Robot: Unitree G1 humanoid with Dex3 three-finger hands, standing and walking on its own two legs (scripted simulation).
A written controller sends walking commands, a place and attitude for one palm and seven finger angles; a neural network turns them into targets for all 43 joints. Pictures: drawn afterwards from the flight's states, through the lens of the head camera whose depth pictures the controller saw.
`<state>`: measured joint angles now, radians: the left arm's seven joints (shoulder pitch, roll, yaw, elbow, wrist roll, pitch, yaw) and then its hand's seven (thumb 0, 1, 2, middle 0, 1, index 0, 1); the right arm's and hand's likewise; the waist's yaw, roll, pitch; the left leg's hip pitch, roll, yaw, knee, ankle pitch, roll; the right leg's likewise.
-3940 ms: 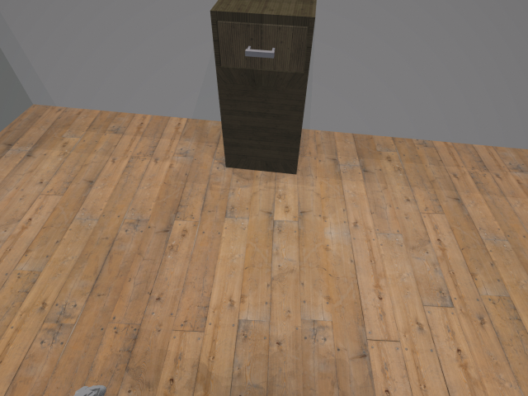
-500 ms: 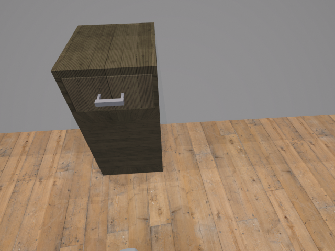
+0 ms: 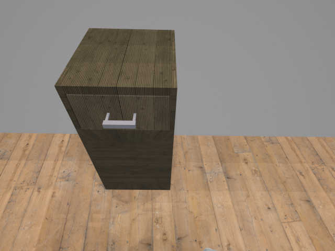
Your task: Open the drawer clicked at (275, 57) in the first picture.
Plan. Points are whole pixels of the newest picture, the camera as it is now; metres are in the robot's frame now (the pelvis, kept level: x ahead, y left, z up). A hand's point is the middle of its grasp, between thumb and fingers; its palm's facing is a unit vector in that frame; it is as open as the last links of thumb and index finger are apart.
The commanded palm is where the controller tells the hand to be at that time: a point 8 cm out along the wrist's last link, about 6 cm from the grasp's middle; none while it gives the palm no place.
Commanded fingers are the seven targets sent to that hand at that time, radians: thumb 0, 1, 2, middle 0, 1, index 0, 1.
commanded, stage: come to a stop and stand still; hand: left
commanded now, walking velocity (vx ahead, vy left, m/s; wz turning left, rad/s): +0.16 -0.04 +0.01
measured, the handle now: (120, 120) +0.56 +0.21 -0.08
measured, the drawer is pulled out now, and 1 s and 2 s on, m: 0.00 0.00 0.00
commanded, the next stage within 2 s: none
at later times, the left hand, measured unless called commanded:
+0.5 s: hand out of the picture +0.10 +0.17 -0.16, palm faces +0.08 -0.96 -0.26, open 7.3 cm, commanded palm none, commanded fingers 0.00 0.90 0.90 -0.20 -0.30 -0.20 -0.30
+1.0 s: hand out of the picture +0.03 +0.23 -0.17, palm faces +0.02 -0.97 -0.23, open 7.3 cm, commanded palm none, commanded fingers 0.00 0.90 0.90 -0.20 -0.30 -0.20 -0.30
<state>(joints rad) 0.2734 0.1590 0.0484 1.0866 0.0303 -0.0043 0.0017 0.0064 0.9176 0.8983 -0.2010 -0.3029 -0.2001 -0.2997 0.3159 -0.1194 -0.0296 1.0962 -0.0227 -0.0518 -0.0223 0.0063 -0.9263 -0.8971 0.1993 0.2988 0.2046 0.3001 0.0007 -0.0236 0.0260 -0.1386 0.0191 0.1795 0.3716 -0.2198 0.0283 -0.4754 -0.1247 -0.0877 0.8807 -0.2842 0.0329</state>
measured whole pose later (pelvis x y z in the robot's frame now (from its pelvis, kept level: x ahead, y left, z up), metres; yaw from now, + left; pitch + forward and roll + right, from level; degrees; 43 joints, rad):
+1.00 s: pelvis +0.03 +0.05 -0.01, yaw +1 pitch -1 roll +1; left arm 0.33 0.16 -0.02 1.03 0.02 0.01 0.02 0.01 0.91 0.90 -0.20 -0.30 -0.20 -0.30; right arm 0.32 -0.21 0.01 0.99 -0.02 0.00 -0.01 0.00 -0.93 -0.90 0.20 0.30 0.21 0.30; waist 0.00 0.04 0.00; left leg -0.19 -0.05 0.10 0.45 -0.25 0.06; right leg -0.28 -0.05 0.00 0.50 -0.20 0.02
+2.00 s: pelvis +0.08 +0.02 +0.00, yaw +1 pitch +0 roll +0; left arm 0.31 0.13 -0.01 1.14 0.01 -0.02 0.03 0.01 0.93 0.90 -0.20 -0.30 -0.20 -0.30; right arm 0.30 -0.14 0.02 1.15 -0.01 -0.03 -0.04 0.00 -0.91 -0.90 0.20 0.30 0.20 0.30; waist 0.00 0.01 0.02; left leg -0.09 0.01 0.06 0.40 -0.31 0.01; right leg -0.17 0.00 -0.04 0.45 -0.27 -0.02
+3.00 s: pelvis +0.07 +0.02 -0.01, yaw +2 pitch -1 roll -1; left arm 0.32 0.13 -0.02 1.10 0.01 -0.02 0.04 0.01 0.91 0.90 -0.20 -0.30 -0.20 -0.30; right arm 0.32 -0.16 0.00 1.06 -0.01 -0.02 -0.04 0.01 -0.92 -0.90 0.20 0.30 0.20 0.30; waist -0.01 0.03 0.01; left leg -0.18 0.01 0.04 0.53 -0.34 0.02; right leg -0.21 0.01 -0.05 0.52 -0.30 -0.02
